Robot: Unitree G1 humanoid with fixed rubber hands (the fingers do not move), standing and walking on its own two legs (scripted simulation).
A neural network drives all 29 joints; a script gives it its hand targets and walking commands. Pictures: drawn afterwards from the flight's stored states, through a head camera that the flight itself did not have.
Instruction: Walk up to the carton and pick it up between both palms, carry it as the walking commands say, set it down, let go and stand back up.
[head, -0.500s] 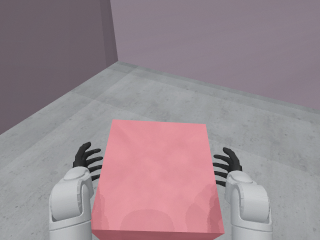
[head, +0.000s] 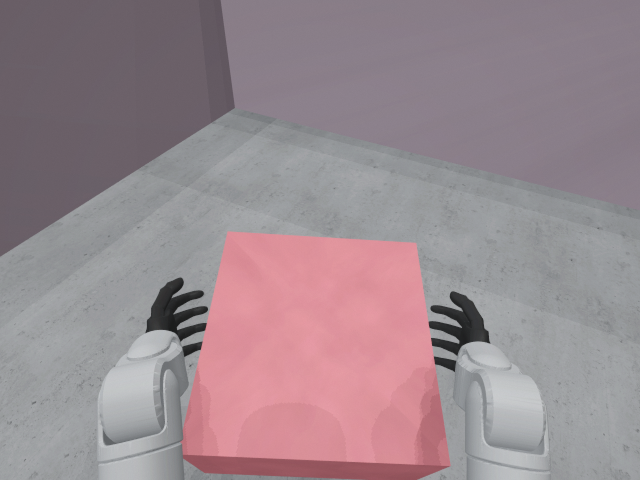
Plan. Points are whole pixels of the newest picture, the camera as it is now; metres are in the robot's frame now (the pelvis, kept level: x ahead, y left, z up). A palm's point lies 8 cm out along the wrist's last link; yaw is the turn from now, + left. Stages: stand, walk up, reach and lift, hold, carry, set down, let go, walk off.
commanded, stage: carry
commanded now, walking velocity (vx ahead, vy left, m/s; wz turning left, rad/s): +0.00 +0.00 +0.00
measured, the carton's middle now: (316, 351) +0.32 +0.00 +0.00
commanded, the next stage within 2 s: none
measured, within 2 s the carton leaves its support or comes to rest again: neither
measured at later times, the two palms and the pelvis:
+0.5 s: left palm (162, 357) +0.25 +0.17 +0.09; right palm (478, 369) +0.24 -0.17 +0.08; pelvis -0.02 +0.00 +0.00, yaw +0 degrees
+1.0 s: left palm (157, 351) +0.26 +0.18 +0.09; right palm (467, 363) +0.25 -0.17 +0.08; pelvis -0.01 +0.00 +0.00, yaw +1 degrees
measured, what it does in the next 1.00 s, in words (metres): stands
